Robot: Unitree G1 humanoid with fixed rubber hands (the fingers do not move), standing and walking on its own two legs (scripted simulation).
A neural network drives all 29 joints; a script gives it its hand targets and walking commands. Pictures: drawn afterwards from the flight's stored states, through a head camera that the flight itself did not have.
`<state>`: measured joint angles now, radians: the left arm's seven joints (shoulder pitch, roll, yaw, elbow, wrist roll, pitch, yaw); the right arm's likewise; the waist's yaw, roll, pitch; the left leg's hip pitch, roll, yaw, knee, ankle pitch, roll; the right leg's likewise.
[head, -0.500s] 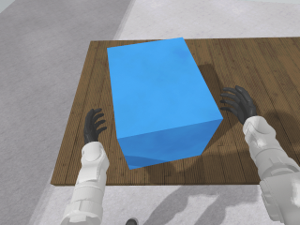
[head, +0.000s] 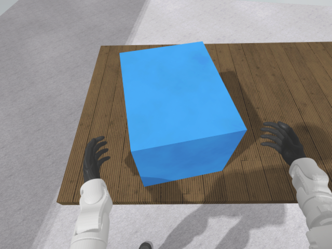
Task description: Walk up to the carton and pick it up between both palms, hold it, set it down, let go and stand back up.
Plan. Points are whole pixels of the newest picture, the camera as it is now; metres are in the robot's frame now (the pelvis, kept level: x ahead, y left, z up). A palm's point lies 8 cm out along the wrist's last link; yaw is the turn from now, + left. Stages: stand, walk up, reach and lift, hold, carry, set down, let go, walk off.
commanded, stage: set down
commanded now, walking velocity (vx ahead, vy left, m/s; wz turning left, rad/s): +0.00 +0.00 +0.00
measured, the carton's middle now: (173, 114) +0.49 +0.07 -0.01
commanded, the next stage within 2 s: none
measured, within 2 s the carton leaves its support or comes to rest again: neither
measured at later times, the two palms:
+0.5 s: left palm (82, 191) +0.23 +0.23 +0.02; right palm (304, 180) +0.35 -0.26 -0.01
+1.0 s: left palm (77, 212) +0.19 +0.22 +0.03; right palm (325, 208) +0.29 -0.29 -0.01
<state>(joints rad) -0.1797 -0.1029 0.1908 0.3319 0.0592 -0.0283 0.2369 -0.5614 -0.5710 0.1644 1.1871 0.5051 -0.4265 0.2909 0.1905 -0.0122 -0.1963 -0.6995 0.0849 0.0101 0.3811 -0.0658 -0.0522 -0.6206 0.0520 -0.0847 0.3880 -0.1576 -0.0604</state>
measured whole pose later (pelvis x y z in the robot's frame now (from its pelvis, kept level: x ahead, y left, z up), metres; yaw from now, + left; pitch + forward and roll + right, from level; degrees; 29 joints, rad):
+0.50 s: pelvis +0.00 +0.01 +0.00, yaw +0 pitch +20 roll -1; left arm 0.07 -0.10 0.10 0.08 0.06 0.00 0.26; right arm -0.29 -0.63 0.16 1.05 0.54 -0.48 0.36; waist 0.19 -0.01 -0.20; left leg -0.68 0.08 0.01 0.41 -0.09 -0.04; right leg -0.58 0.05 -0.08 0.39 -0.17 -0.06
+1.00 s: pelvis +0.01 +0.00 +0.00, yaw +0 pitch +17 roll -1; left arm 0.33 -0.10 0.04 -0.08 0.06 -0.02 0.25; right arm -0.01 -0.68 0.16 0.95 0.59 -0.55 0.40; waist 0.19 -0.01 -0.20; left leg -0.58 0.08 0.01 0.41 -0.12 -0.05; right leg -0.49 0.05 -0.08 0.39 -0.20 -0.06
